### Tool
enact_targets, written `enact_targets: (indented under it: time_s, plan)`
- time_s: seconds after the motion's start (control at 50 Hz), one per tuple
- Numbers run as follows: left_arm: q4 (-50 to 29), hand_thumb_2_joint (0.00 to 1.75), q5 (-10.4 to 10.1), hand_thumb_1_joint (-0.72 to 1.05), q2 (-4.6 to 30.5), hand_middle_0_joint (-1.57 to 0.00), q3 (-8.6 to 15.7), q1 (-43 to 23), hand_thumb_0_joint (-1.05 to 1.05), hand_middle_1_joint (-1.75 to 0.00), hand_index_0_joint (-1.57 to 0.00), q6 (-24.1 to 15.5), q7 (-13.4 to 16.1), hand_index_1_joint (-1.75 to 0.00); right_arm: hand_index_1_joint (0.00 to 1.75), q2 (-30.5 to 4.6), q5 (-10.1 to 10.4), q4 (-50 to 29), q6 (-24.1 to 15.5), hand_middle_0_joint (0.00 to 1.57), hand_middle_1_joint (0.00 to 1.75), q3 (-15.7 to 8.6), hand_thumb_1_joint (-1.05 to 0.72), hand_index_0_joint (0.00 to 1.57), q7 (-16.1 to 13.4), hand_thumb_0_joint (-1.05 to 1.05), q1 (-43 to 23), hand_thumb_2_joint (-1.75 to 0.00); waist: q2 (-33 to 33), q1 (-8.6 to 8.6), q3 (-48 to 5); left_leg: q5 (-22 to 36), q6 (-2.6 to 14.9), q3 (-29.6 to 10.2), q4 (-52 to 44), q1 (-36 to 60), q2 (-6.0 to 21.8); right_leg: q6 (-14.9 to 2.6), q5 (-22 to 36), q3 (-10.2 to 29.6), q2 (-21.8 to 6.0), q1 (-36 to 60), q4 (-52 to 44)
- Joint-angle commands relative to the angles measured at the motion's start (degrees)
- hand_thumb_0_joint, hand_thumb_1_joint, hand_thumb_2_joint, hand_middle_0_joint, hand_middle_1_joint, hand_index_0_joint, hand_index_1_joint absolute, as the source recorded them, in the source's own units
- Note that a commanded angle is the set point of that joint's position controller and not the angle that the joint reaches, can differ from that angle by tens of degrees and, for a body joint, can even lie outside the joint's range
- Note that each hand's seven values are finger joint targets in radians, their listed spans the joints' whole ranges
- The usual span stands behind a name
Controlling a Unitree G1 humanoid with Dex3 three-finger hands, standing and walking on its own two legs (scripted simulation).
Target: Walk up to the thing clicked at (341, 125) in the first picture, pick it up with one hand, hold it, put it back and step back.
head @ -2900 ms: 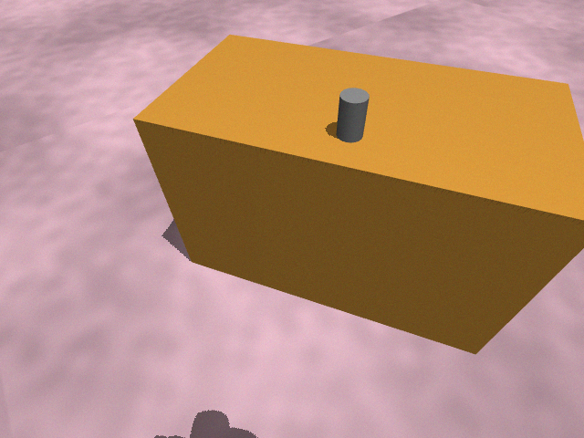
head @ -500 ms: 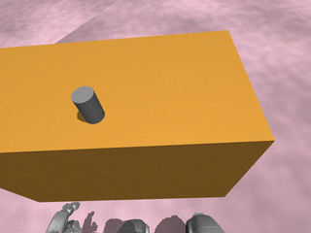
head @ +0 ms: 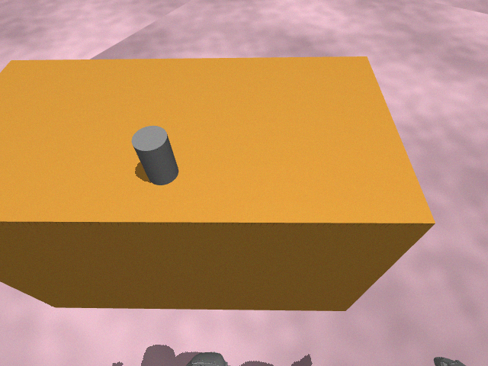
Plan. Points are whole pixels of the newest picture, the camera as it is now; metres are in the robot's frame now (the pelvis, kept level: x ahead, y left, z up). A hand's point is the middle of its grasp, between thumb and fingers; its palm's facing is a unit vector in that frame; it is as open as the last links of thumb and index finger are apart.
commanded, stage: walk up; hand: left
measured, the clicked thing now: (156, 156) +0.49 +0.23 +0.00
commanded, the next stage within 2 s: stand in 1.04 s
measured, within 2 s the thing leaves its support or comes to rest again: neither
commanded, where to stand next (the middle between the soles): +0.06 +0.01 m, yaw +1 degrees
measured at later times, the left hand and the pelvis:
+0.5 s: hand out of the picture +0.10 +0.26 -0.13, palm faces -0.01 -0.94 -0.34, open 7.4 cm; pelvis +0.00 +0.01 +0.02, yaw +0 degrees
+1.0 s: hand out of the picture +0.10 +0.26 -0.13, palm faces -0.01 -0.94 -0.34, open 7.4 cm; pelvis +0.01 +0.01 +0.03, yaw +0 degrees
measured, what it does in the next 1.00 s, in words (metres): stands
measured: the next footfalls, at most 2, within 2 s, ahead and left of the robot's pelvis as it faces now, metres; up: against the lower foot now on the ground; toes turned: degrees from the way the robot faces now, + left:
none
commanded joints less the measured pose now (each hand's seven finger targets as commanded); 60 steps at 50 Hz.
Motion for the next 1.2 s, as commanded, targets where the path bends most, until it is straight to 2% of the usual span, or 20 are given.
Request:
enact_targets:
  time_s: [0.0, 0.02, 0.04, 0.06, 0.08, 0.12, 0.16, 0.2, 0.24, 0.3, 0.36, 0.48, 0.72, 0.84, 1.0, 1.02, 1.06, 1.18]
  plan:
    - [-4.89, 0.9, -0.03, 0.9, 13.93, -0.2, 2.18, -7.31, 0.0, -0.3, -0.2, -2.12, 0.36, -0.3, 0.3, -11.25, 0.5, -0.68, -2.03, 0.2, 0.3, -2.98, -0.9, 0.2, -0.18, 0.0, 1.23, -0.9, -4.58, -3.86, -8.12, 12.55, 2.27, -3.05, -11.86, 10.92, 0.87, -6.09, 18.62, 9.77, -11.62, -4.35, -7.49]
    - [-4.77, 0.9, -0.4, 0.9, 12.85, -0.2, 1.97, -7.14, 0.0, -0.3, -0.2, -2.15, 0.33, -0.3, 0.3, -11.84, 0.47, -0.67, -2.31, 0.2, 0.3, -2.95, -0.9, 0.2, 0.1, 0.0, -0.18, -0.9, -4.64, -2.94, -8.52, 21.67, 3.61, -6.13, -13.73, 10.76, 3.17, -3.25, 18.24, 6.13, -7.93, -2.89, -5.57]
    - [-3.48, 0.9, -0.43, 0.9, 12.13, -0.2, 1.87, -5.24, 0.0, -0.3, -0.2, -2.11, 0.27, -0.3, 0.3, -11.91, 0.56, -0.84, -2.46, 0.2, 0.3, -2.76, -0.9, 0.2, 0.29, 0.0, -2.02, -0.9, -5.18, -1.43, -9.12, 23.59, 4.84, -7.57, -13.8, 10.47, 4.78, -2.5, 16.51, 4.31, -5.82, -1.27, -5.76]
    - [-2.52, 0.9, -0.33, 0.9, 12.47, -0.2, 1.85, -3.53, 0.0, -0.3, -0.2, -2.2, 0.21, -0.3, 0.3, -11.85, 0.57, -0.87, -2.47, 0.2, 0.3, -2.42, -0.9, 0.2, 0.51, 0.0, -3.64, -0.9, -6.38, -0.28, -8.8, 21.46, 5.28, -7.4, -13.33, 9.09, 5.27, -2.52, 12.73, 4.95, -5.52, -0.33, -8.05]
    - [-1.68, 0.9, -0.14, 0.9, 12.65, -0.2, 1.77, -3.78, 0.0, -0.3, -0.2, -2.34, 0.26, -0.3, 0.3, -11.01, 0.55, -0.51, -2.26, 0.2, 0.3, -2.15, -0.9, 0.2, 0.7, 0.0, -4.42, -0.9, -6.97, -0.41, -7.37, 17.73, 4.44, -6.03, -13.42, 7.53, 4.07, -2.88, 9.66, 6.18, -6.41, 0.2, -10.67]
    - [-1.68, 0.9, 0.0, 0.9, 13.01, -0.2, 1.77, -7.18, 0.0, -0.3, -0.2, -2.29, 0.11, -0.3, 0.3, -9.89, 0.3, 1.01, -1.93, 0.2, 0.3, -1.76, -0.9, 0.2, 0.8, 0.0, -3.89, -0.9, -6.94, -1.95, -5.66, 12.82, 2.37, -3.47, -15.63, 7.58, 1.36, -3.26, 6.88, 8.74, -8.52, -0.63, -13.31]
    - [-1.27, 0.9, -0.25, 0.9, 12.4, -0.2, 1.42, -7.59, 0.0, -0.3, -0.2, -2.12, 0.03, -0.3, 0.3, -10.42, 0.15, 2.58, -2.01, 0.2, 0.3, -1.71, -0.9, 0.2, 0.88, 0.0, -4.05, -0.9, -4.55, -1.85, -5.23, 10.0, 2.16, -4.45, -18.57, 8.37, 1.66, -3.07, 3.98, 8.2, -8.21, -1.25, -14.2]
    - [-0.25, 0.9, -0.41, 0.9, 11.42, -0.2, 1.08, -7.18, 0.0, -0.3, -0.2, -2.12, -0.06, -0.3, 0.3, -10.21, 0.11, 3.49, -2.16, 0.2, 0.3, -1.37, -0.9, 0.2, 1.08, 0.0, -5.58, -0.9, -2.71, -0.96, -5.75, 9.28, 2.21, -5.43, -20.67, 8.26, 2.58, -2.62, 3.32, 7.16, -7.38, 0.83, -15.76]
    - [0.28, 0.9, -0.32, 0.9, 11.25, -0.2, 1.05, -7.73, 0.0, -0.3, -0.2, -2.13, -0.12, -0.3, 0.3, -10.07, -0.07, 4.51, -2.43, 0.2, 0.3, -1.21, -0.9, 0.2, 1.06, 0.0, -5.79, -0.9, -2.3, -0.96, -7.15, 12.04, 2.02, -5.4, -22.03, 8.57, 2.92, -2.54, 6.58, 6.64, -7.21, 3.62, -16.07]
    - [1.38, 0.9, -0.36, 0.9, 11.22, -0.2, 1.03, -7.49, 0.0, -0.3, -0.2, -1.9, -0.2, -0.3, 0.3, -9.71, -0.04, 5.2, -2.74, 0.2, 0.3, -0.91, -0.9, 0.2, 0.99, 0.0, -7.06, -0.9, -1.04, -0.16, -7.17, 13.05, 1.65, -5.44, -24.02, 8.1, 3.32, -1.99, 9.12, 5.6, -7.03, 6.04, -16.55]
    - [2.14, 0.9, -0.2, 0.9, 11.13, -0.2, 1.01, -8.07, 0.0, -0.3, -0.2, -1.79, -0.25, -0.3, 0.3, -9.43, -0.04, 6.01, -2.82, 0.2, 0.3, -1.07, -0.9, 0.2, 0.86, 0.0, -7.22, -0.9, -1.32, -0.51, -7.95, 15.2, 1.34, -4.47, -24.44, 9.56, 3.21, -1.7, 12.02, 5.32, -7.36, 7.21, -17.5]
    - [3.16, 0.9, -0.07, 0.9, 10.83, -0.2, 0.87, -9.35, 0.0, -0.3, -0.2, -1.58, -0.3, -0.3, 0.3, -8.99, -0.22, 6.94, -2.64, 0.2, 0.3, -1.14, -0.9, 0.2, 0.82, 0.0, -7.0, -0.9, -0.6, -0.88, -6.93, 11.68, 1.05, -4.38, -26.58, 8.96, 3.22, -1.19, 10.9, 5.21, -7.16, 7.3, -18.89]
    - [4.17, 0.9, 0.25, 0.9, 10.9, -0.2, 0.93, -9.72, 0.0, -0.3, -0.2, -1.76, -0.05, -0.3, 0.3, -8.95, -0.13, 7.77, -2.22, 0.2, 0.3, -1.35, -0.9, 0.2, 0.75, 0.0, -5.96, -0.9, -1.98, -1.62, -7.59, 15.29, 0.99, -3.05, -25.29, 11.15, 2.8, -1.01, 12.81, 5.28, -7.69, 7.42, -20.71]
    - [4.77, 0.9, 0.02, 0.9, 10.35, -0.2, 0.89, -8.6, 0.0, -0.3, -0.2, -1.66, 0.13, -0.3, 0.3, -8.96, -0.05, 8.13, -2.22, 0.2, 0.3, -1.59, -0.9, 0.2, 0.59, 0.0, -5.88, -0.9, -1.86, -1.41, -8.87, 20.46, 1.11, -2.95, -24.96, 13.65, 3.34, -0.91, 16.13, 4.7, -7.64, 7.87, -19.9]
    - [4.57, 0.9, 0.01, 0.9, 10.19, -0.2, 0.93, -8.72, 0.0, -0.3, -0.2, -1.42, 0.25, -0.3, 0.3, -8.73, -0.1, 8.23, -2.16, 0.2, 0.3, -1.76, -0.9, 0.2, 0.34, 0.0, -6.15, -0.9, -2.07, -1.4, -9.07, 23.55, 1.0, -2.38, -25.01, 14.35, 3.21, -0.79, 19.19, 4.44, -7.95, 8.49, -19.44]
    - [4.32, 0.9, -0.17, 0.9, 10.66, -0.2, 0.81, -8.34, 0.0, -0.3, -0.2, -1.37, 0.31, -0.3, 0.3, -8.64, -0.19, 7.66, -2.35, 0.2, 0.3, -1.51, -0.9, 0.2, 0.2, 0.0, -6.42, -0.9, -2.75, -1.44, -7.9, 28.14, 0.61, -3.37, -25.38, 14.16, 4.22, -0.79, 22.4, 4.67, -8.62, 8.2, -18.66]
    - [4.33, 0.9, -0.31, 0.9, 10.36, -0.2, 0.86, -7.74, 0.0, -0.3, -0.2, -1.3, 0.3, -0.3, 0.3, -9.13, -0.04, 7.94, -2.52, 0.2, 0.3, -1.66, -0.9, 0.2, 0.06, 0.0, -6.24, -0.9, -2.58, -1.3, -9.45, 31.46, 0.52, -3.18, -24.69, 15.81, 4.54, -0.78, 24.84, 4.38, -8.74, 9.12, -18.12]
    - [3.68, 0.9, -0.21, 0.9, 10.53, -0.2, 0.78, -7.67, 0.0, -0.3, -0.2, -1.3, 0.31, -0.3, 0.3, -8.68, 0.07, 7.7, -2.26, 0.2, 0.3, -1.41, -0.9, 0.2, 0.07, 0.0, -6.75, -0.9, -2.2, -1.54, -11.01, 30.08, 0.4, -2.48, -24.72, 16.86, 4.2, -0.65, 25.42, 4.68, -9.05, 10.27, -19.06]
